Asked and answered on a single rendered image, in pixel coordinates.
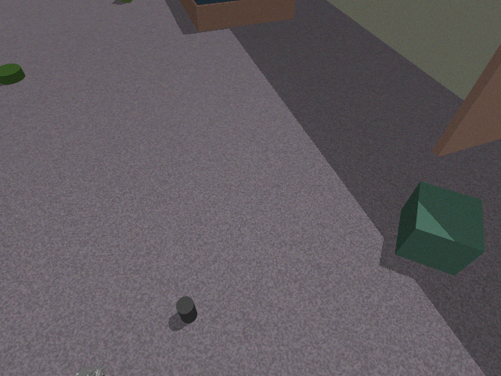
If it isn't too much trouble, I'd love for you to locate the bed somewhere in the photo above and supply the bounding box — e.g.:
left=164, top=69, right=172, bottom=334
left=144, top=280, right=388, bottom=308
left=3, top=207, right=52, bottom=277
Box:
left=180, top=0, right=295, bottom=32

